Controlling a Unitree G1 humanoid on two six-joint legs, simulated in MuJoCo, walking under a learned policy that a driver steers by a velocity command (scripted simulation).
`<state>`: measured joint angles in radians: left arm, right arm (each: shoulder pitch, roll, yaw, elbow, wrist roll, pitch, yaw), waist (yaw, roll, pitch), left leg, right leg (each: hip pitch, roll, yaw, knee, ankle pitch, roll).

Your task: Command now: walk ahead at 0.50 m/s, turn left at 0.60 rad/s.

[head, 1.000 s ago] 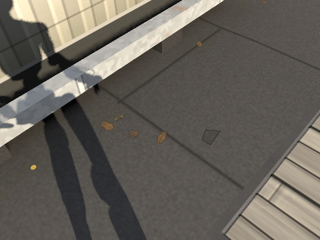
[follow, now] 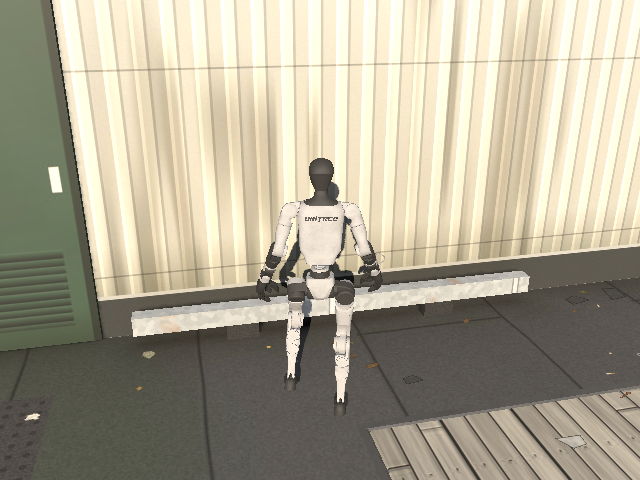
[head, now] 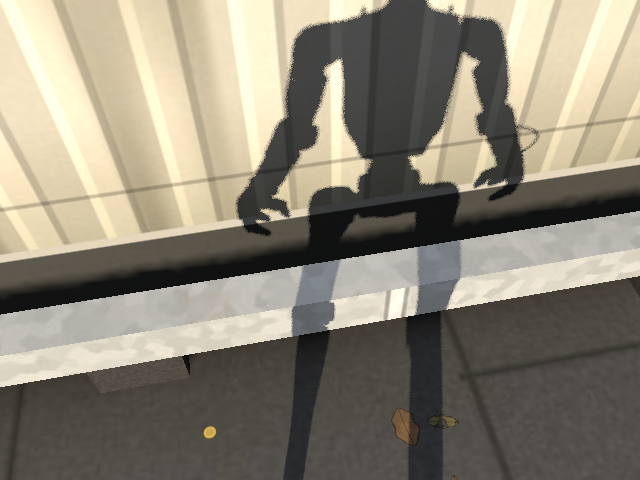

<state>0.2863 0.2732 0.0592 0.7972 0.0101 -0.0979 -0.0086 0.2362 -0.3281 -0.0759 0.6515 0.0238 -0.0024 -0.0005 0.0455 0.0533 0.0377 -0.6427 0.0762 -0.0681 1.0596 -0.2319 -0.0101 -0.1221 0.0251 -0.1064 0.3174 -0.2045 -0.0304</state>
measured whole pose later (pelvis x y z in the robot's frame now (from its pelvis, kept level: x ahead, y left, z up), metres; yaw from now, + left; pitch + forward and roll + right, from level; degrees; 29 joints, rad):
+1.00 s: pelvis +0.41 +0.10 -0.01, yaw +36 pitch +1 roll -1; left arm 0.23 0.31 0.04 0.76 0.01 -0.01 0.10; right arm 0.02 -0.31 -0.04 0.55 0.00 0.01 -0.01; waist 0.06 0.03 0.08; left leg -0.59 0.07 -0.07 0.97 -0.31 -0.10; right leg -0.28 -0.07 -0.12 0.42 -0.14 0.02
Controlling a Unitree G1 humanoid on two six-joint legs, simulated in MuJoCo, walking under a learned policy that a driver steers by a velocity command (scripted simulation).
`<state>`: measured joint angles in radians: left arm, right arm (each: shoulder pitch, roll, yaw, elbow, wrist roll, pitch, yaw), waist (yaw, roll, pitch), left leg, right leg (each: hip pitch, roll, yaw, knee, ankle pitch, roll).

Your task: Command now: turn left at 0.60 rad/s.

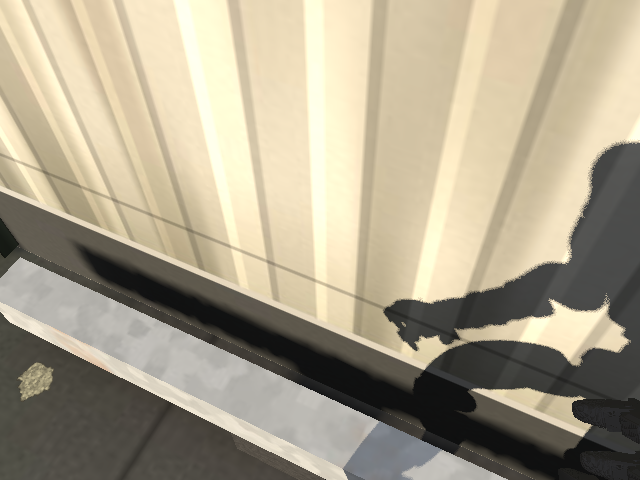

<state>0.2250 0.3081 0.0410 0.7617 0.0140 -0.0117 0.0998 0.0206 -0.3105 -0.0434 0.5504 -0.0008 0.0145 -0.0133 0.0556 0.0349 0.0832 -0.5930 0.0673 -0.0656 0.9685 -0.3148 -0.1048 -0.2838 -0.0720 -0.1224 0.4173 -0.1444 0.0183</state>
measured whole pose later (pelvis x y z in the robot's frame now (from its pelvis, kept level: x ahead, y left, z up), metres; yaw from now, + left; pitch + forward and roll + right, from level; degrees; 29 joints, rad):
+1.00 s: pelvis -0.05 +0.03 -0.01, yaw +18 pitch +0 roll +0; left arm 0.21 0.30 0.02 0.81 0.04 0.00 0.08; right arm 0.21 -0.27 -0.05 0.75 0.00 0.04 -0.03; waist 0.02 0.01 0.04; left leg -0.29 -0.05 -0.19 0.58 -0.29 -0.04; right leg -0.31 -0.08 -0.05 0.57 -0.26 0.04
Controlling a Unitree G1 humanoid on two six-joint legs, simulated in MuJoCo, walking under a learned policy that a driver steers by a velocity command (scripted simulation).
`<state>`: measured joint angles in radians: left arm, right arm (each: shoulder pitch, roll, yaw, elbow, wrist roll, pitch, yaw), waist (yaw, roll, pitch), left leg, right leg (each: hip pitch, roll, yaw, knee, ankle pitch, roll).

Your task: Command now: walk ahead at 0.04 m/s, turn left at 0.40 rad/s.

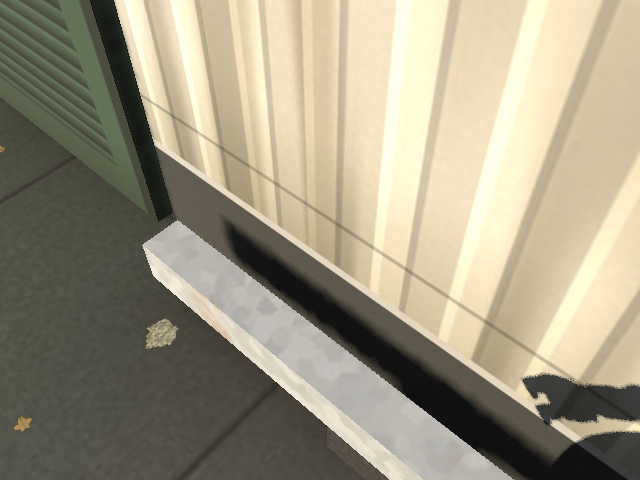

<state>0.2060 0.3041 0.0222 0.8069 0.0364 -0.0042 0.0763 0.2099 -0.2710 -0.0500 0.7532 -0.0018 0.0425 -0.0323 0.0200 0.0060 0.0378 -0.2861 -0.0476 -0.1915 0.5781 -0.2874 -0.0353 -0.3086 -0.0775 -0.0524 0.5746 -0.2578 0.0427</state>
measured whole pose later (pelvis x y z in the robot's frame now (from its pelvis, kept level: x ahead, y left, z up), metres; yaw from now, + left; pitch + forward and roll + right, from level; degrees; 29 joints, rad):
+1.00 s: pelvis +0.02 +0.06 +0.02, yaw +35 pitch +2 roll +1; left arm 0.20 0.30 0.06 0.73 0.00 -0.01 0.05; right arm 0.24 -0.35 -0.08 0.65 0.02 0.06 0.00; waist 0.02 0.04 0.04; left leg -0.48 -0.02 -0.05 0.99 -0.39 -0.08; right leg -0.19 -0.06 -0.02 0.39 -0.23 0.02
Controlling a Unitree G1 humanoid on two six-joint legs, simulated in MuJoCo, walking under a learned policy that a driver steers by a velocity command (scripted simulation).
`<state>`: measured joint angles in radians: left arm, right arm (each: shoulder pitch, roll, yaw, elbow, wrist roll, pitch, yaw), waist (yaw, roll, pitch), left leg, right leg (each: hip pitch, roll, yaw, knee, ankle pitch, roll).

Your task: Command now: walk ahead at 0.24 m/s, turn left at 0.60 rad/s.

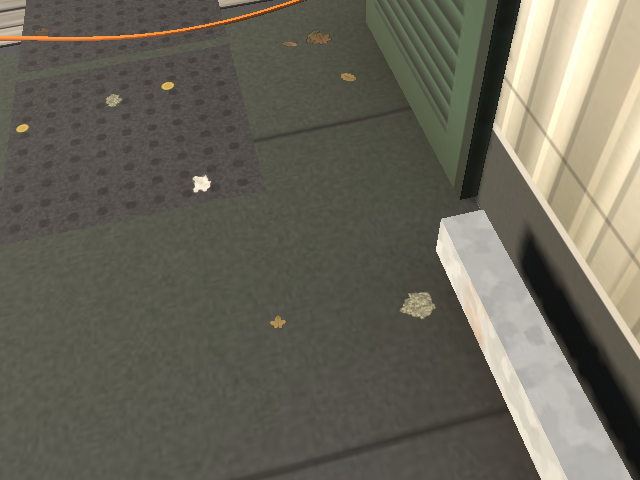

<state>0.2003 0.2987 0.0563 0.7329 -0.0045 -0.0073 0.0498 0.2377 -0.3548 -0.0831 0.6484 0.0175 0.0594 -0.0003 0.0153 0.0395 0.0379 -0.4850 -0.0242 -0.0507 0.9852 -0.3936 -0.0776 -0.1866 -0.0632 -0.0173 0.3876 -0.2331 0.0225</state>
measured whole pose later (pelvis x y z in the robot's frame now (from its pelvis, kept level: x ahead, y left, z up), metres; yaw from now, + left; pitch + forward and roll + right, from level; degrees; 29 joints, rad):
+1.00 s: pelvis +0.34 +0.13 -0.01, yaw +22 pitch -1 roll -1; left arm 0.16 0.25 0.02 0.83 0.02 -0.02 -0.03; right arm 0.21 -0.26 -0.03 0.71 -0.02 0.03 -0.04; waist 0.02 0.00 0.06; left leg -0.28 0.03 -0.07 0.54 -0.24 -0.03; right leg -0.25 0.03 -0.04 0.48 -0.21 -0.02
